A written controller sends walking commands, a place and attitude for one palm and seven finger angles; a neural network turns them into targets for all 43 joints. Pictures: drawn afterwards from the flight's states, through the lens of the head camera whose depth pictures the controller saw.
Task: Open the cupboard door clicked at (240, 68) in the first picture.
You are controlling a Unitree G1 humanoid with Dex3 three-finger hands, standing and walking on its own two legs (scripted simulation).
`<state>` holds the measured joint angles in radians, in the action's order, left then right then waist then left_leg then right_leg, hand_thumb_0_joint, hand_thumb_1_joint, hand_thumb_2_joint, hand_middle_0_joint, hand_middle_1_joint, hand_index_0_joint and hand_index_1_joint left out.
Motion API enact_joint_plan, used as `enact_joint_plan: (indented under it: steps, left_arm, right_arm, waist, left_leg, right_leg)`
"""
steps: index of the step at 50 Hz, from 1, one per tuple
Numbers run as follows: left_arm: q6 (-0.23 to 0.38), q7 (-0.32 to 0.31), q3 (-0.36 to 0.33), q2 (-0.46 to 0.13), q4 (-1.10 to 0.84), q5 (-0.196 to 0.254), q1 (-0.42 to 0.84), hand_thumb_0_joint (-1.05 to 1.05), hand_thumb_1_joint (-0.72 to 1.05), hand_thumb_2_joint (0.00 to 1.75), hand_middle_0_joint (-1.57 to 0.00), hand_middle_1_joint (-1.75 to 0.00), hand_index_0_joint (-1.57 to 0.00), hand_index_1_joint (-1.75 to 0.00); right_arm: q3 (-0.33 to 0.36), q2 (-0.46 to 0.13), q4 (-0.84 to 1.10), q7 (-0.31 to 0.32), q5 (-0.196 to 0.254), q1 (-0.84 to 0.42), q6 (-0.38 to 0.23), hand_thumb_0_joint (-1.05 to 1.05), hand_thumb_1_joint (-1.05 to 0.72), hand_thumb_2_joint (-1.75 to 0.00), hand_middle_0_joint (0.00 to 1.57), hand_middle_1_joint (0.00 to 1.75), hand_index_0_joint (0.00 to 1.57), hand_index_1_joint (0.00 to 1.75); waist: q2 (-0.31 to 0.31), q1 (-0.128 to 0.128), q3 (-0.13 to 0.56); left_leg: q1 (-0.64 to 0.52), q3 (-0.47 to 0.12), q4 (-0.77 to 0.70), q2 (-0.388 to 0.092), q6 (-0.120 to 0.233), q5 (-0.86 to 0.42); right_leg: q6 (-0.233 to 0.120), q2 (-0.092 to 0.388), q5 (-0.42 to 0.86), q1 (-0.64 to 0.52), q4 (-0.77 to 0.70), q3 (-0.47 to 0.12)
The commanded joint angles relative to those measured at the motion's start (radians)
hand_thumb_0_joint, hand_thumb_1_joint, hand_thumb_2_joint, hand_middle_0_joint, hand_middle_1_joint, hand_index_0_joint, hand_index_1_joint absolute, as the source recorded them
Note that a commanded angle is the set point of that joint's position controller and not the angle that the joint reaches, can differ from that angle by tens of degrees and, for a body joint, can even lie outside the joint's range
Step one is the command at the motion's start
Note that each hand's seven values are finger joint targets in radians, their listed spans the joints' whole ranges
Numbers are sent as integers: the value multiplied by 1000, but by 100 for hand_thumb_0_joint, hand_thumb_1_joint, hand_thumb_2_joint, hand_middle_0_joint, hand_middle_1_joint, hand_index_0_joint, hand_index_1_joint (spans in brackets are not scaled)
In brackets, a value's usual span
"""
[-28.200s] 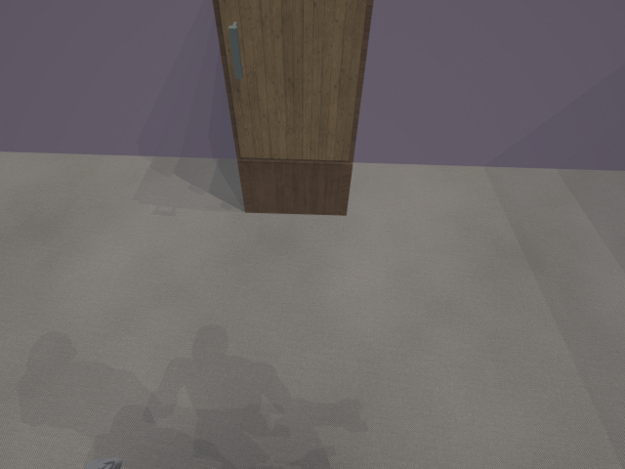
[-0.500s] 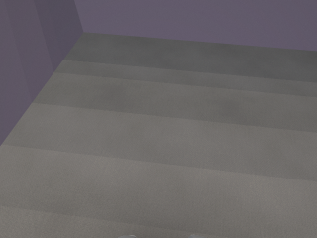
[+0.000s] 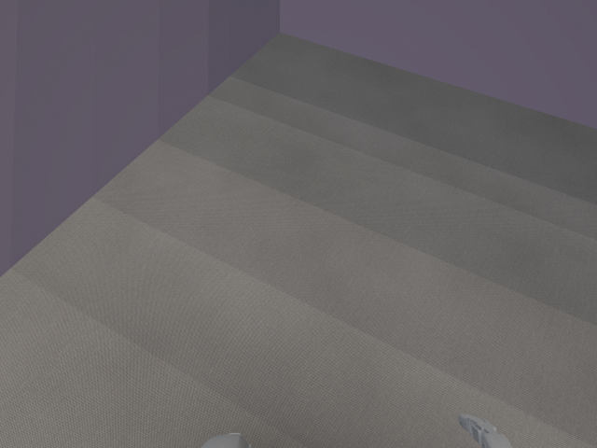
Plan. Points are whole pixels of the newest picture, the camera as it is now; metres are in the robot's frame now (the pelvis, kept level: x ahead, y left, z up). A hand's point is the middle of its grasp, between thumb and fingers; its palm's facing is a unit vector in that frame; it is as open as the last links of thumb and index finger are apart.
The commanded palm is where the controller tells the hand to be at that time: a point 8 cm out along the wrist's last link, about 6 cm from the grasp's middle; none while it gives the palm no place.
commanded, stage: turn to face it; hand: left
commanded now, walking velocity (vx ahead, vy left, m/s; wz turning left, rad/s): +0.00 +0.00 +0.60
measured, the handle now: out of the picture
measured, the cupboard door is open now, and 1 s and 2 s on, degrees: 43 43 43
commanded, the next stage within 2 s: none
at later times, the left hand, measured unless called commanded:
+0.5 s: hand out of the picture +0.03 +0.13 -0.13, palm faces +0.32 -0.91 -0.26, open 7.4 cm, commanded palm none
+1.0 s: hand out of the picture +0.00 +0.16 -0.14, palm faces +0.58 -0.76 -0.29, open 7.4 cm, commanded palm none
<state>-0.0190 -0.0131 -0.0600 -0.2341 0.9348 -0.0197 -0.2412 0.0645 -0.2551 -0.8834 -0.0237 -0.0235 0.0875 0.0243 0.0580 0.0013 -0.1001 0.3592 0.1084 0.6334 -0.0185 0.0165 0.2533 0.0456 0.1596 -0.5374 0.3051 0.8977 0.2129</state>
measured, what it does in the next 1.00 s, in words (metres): steps on the spot, turning left: right foot, then left foot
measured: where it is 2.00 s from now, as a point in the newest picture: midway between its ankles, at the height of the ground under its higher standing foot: outside the picture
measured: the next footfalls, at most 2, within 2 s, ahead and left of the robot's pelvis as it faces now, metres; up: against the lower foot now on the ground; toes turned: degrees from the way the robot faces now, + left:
right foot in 0.26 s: +0.09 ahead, -0.16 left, +0.00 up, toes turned +6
left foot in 0.66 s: +0.01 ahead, +0.06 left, +0.00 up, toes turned +31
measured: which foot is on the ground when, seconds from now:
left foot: down 0.00-0.26, up 0.28-0.64, down 0.66-1.00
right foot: up 0.00-0.24, down 0.26-0.66, up 0.68-1.00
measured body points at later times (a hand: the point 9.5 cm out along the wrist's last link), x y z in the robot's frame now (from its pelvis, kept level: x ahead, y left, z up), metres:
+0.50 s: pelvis +0.03 -0.07 +0.02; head +0.08 -0.07 +0.47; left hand +0.01 +0.18 -0.11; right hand +0.20 -0.29 -0.13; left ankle -0.03 +0.06 -0.65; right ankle +0.05 -0.16 -0.72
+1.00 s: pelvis +0.04 -0.09 +0.01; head +0.08 -0.06 +0.46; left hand -0.03 +0.20 -0.12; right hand +0.25 -0.25 -0.13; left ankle -0.02 +0.04 -0.72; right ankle +0.11 -0.20 -0.72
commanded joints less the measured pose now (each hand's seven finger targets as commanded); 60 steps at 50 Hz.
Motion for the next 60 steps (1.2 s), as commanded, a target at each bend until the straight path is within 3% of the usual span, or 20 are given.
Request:
enact_joint_plan:
  steps: [1,4,11,12,13,14,17,19,27,31,33,35,39,45,48,49,50,51,55,60]
  left_arm:
    - [10,-16,-24,-99,-156,2,130,0,90,90,-20,-30,-20,-30]
    - [-8,4,-30,-93,-114,1,60,0,90,90,-20,-30,-20,-30]
    - [8,6,-31,-95,-105,2,-60,0,90,90,-20,-30,-20,-30]
    - [19,0,-41,-138,-102,-4,-108,0,90,90,-20,-30,-20,-30]
    - [32,-11,-59,-239,-107,-20,-122,0,90,90,-20,-30,-20,-30]
    - [26,-13,-47,-262,-123,-11,-93,0,90,90,-20,-30,-20,-30]
    - [27,-21,-25,-144,-151,-5,53,0,90,90,-20,-30,-20,-30]
    - [35,-23,-19,-123,-149,-6,39,0,90,90,-20,-30,-20,-30]
    - [35,-22,-49,-176,-84,-12,-79,0,90,90,-20,-30,-20,-30]
    - [28,-10,-55,-176,-84,1,-30,0,90,90,-20,-30,-20,-30]
    - [17,-1,-24,-76,-164,9,47,0,90,90,-20,-30,-20,-30]
    - [1,-14,-26,-88,-167,-2,144,0,90,90,-20,-30,-20,-30]
    - [-12,6,-34,-91,-103,-1,56,0,90,90,-20,-30,-20,-30]
    - [-4,5,-26,-80,-124,4,59,0,90,90,-20,-30,-20,-30]
    - [11,0,-33,-90,-112,7,-28,0,90,90,-20,-30,-20,-30]
    - [23,-8,-44,-141,-106,-1,-73,0,90,90,-20,-30,-20,-30]
    - [34,-19,-63,-242,-109,-16,-85,0,90,90,-20,-30,-20,-30]
    - [29,-19,-51,-251,-117,-10,-67,0,90,90,-20,-30,-20,-30]
    - [28,-25,-24,-134,-143,-5,71,0,90,90,-20,-30,-20,-30]
    - [30,-23,-41,-176,-108,-11,-20,0,90,90,-20,-30,-20,-30]
  right_arm:
    - [59,-231,21,34,1,188,-6,0,-90,-90,20,30,20,30]
    - [44,-189,58,33,-4,51,-8,0,-90,-90,20,30,20,30]
    - [61,-198,87,21,-3,-25,13,0,-90,-90,20,30,20,30]
    - [57,-160,100,18,6,-31,14,0,-90,-90,20,30,20,30]
    - [44,-78,119,11,13,-11,12,0,-90,-90,20,30,20,30]
    - [46,-96,130,7,4,-36,10,0,-90,-90,20,30,20,30]
    - [46,-81,74,-3,1,-5,33,0,-90,-90,20,30,20,30]
    - [34,-51,54,-9,5,10,36,0,-90,-90,20,30,20,30]
    - [11,-11,61,-8,16,-50,20,0,-90,-90,20,30,20,30]
    - [26,-62,36,-4,10,73,10,0,-90,-90,20,30,20,30]
    - [74,-252,16,10,-1,210,5,0,-90,-90,20,30,20,30]
    - [65,-218,1,32,-1,209,4,0,-90,-90,20,30,20,30]
    - [44,-165,44,35,-2,48,-5,0,-90,-90,20,30,20,30]
    - [55,-184,47,27,-6,52,5,0,-90,-90,20,30,20,30]
    - [62,-173,64,25,1,16,12,0,-90,-90,20,30,20,30]
    - [57,-134,73,20,10,17,11,0,-90,-90,20,30,20,30]
    - [46,-60,96,14,15,34,10,0,-90,-90,20,30,20,30]
    - [48,-81,105,11,5,10,10,0,-90,-90,20,30,20,30]
    - [41,-62,49,-3,8,33,33,0,-90,-90,20,30,20,30]
    - [16,-23,54,-12,14,-39,23,0,-90,-90,20,30,20,30]
  waist:
    - [-300,92,205]
    - [-238,14,134]
    - [-211,-43,145]
    - [-88,-71,155]
    - [256,-77,157]
    - [269,-83,141]
    - [169,7,70]
    - [151,9,98]
    - [147,-57,152]
    - [57,22,186]
    - [-394,106,220]
    - [-279,96,190]
    - [-213,7,115]
    - [-234,10,117]
    - [-211,-36,149]
    - [-93,-58,177]
    - [218,-64,176]
    - [191,-66,150]
    - [164,16,109]
    - [135,-42,132]
  left_leg:
    - [-294,-436,-224,-361,219,-553]
    - [-141,-302,-261,-228,140,-335]
    - [58,-340,-185,-149,88,-65]
    - [148,-291,-65,-75,39,33]
    - [314,-129,205,75,-47,262]
    - [283,-145,457,62,-46,379]
    - [252,-156,667,-14,-63,188]
    - [225,-113,574,-13,-80,162]
    - [99,-8,129,1,-66,220]
    - [-191,-8,-167,2,-28,-17]
    - [-435,-541,-264,-426,219,-629]
    - [-326,-475,-251,-363,222,-492]
    - [-153,-318,-301,-213,136,-257]
    - [-87,-376,-275,-185,133,-183]
    - [12,-388,-181,-131,90,-164]
    - [106,-329,-65,-61,37,-57]
    - [285,-156,183,89,-47,238]
    - [268,-156,430,66,-44,374]
    - [235,-134,578,-9,-75,196]
    - [127,-27,209,7,-79,208]
  right_leg:
    - [39,-29,-55,331,322,-216]
    - [39,-61,76,224,205,-196]
    - [24,-149,226,-111,-295,-127]
    - [8,-78,246,-220,-466,-197]
    - [-91,215,254,-291,-626,-543]
    - [-181,342,355,-169,-641,-598]
    - [-155,194,459,-53,-579,-352]
    - [-136,156,645,-121,-541,-233]
    - [-163,223,908,-311,-444,-147]
    - [-74,199,736,-135,-268,-47]
    - [52,-17,-147,320,138,-29]
    - [36,-23,-61,346,261,-187]
    - [40,-54,123,241,206,-197]
    - [30,-125,114,72,-111,-160]
    - [18,-146,263,-140,-377,-142]
    - [-5,-44,287,-268,-531,-239]
    - [-110,237,356,-359,-623,-535]
    - [-199,353,480,-228,-613,-549]
    - [-156,169,682,-159,-529,-255]
    - [-144,180,872,-281,-450,-154]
